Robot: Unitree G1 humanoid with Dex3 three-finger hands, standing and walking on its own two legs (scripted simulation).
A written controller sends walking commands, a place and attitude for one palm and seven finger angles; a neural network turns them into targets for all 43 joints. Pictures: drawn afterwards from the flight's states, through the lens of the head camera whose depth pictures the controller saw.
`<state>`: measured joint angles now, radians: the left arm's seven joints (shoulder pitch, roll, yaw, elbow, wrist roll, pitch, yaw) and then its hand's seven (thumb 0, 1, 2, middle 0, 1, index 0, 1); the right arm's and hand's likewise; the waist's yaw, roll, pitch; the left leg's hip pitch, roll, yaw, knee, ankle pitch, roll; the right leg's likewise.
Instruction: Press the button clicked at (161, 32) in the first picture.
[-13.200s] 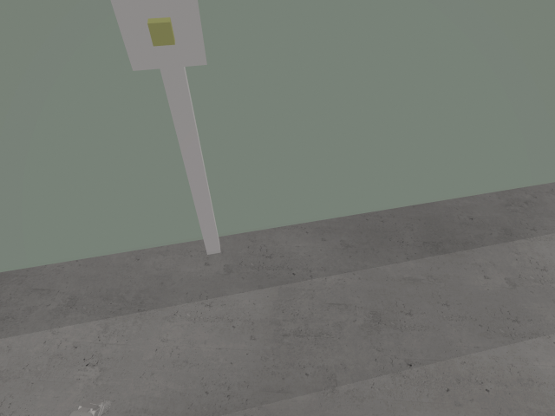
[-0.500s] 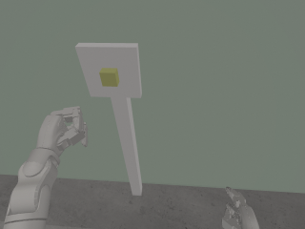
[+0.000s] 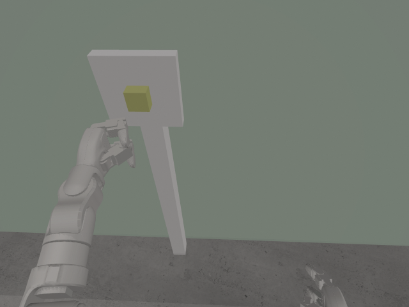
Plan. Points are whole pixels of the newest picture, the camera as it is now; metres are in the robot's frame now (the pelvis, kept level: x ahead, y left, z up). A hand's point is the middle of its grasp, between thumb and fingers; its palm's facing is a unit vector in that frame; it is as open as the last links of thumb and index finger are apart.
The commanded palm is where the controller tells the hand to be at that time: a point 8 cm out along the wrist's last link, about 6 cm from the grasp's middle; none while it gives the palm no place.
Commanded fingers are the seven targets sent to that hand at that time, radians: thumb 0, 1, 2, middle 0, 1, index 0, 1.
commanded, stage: aim a knuckle at the button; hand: left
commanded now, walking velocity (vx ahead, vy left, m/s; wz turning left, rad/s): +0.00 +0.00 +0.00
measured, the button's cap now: (138, 97) +0.50 +0.18 +0.18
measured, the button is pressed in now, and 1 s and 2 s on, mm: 0 0 10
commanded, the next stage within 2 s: press the button with the knuckle in 0.94 s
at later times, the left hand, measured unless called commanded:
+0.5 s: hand (145, 136) +0.40 +0.15 +0.15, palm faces +0.03 -1.00 +0.00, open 3.1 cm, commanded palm +0.37 +0.20 +0.15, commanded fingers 0.00 0.90 0.90 -1.30 -1.50 -1.30 -1.50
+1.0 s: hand (140, 138) +0.39 +0.16 +0.15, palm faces +0.04 -1.00 +0.00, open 3.1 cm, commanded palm +0.36 +0.20 +0.15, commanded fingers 0.00 0.90 0.90 -1.30 -1.50 -1.30 -1.50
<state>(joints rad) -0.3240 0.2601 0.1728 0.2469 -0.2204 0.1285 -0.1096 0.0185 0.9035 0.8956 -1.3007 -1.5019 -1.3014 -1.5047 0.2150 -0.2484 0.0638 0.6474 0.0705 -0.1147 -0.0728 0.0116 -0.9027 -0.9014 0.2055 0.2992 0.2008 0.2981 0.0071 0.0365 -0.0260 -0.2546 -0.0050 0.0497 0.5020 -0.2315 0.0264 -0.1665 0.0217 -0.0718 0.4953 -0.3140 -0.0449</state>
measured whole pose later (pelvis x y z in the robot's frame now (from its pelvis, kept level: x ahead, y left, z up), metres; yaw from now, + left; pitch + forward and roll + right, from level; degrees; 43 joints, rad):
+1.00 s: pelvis +0.00 +0.00 +0.00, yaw -1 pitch +0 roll +0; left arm -0.49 0.24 0.16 0.50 -0.19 0.01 -0.06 0.02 0.90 0.90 -1.30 -1.50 -1.30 -1.50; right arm 0.24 -0.25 0.05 0.64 0.07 -0.05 -0.06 0.01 -0.90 -0.90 0.21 0.30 0.20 0.30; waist -0.01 0.03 -0.04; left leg -0.29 0.00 0.06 0.51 -0.23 0.03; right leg -0.20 0.03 -0.06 0.50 -0.30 -0.04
